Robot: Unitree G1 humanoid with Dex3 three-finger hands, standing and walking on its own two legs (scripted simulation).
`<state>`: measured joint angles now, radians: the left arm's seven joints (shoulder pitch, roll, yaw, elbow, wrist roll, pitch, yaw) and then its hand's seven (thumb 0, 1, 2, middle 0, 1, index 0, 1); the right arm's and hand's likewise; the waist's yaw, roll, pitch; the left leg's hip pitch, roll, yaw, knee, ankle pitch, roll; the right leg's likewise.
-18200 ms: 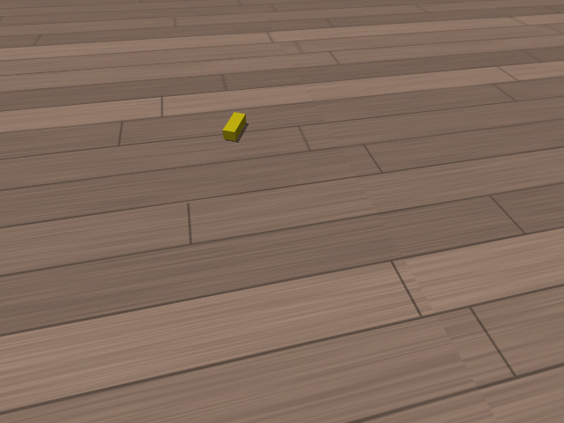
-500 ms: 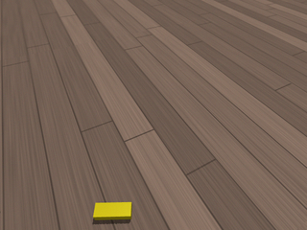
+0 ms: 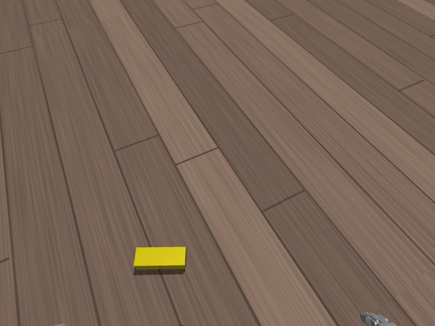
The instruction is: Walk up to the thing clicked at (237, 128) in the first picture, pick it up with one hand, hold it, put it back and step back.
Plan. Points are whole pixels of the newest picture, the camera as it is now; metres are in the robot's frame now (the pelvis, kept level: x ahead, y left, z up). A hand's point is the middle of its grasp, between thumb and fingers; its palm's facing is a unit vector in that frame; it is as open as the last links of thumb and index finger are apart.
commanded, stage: walk up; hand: left
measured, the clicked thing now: (161, 258) +0.45 +0.24 -0.74
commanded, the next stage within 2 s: none
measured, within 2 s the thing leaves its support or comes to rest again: neither
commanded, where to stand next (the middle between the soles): +0.09 -0.02 m, yaw +1 degrees
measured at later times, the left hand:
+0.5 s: hand out of the picture -0.02 +0.25 -0.16, palm faces +0.06 -0.91 -0.41, open 7.4 cm
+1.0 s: hand out of the picture -0.25 +0.29 -0.16, palm faces -0.06 -0.90 -0.42, open 7.4 cm
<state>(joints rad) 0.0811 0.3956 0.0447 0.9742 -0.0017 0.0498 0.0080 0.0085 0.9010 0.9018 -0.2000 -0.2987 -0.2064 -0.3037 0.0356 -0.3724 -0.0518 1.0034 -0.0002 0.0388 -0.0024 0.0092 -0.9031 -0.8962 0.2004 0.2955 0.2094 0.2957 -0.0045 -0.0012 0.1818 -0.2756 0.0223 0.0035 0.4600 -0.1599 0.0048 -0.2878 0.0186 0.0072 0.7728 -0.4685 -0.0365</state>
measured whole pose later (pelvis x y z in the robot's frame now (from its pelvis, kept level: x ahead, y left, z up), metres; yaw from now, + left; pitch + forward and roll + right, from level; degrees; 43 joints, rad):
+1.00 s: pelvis -0.28 +0.01 -0.02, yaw -3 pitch -3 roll -1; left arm 0.28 0.37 0.07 0.95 0.04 0.01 0.00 0.01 0.90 0.90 -0.20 -0.30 -0.21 -0.30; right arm 0.08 -0.39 -0.06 0.84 -0.02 0.06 0.01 0.01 -0.90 -0.90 0.20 0.30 0.21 0.30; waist 0.02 0.06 0.17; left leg -0.40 0.07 0.08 0.64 -0.20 0.04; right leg -0.16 0.04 0.02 0.60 -0.39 -0.01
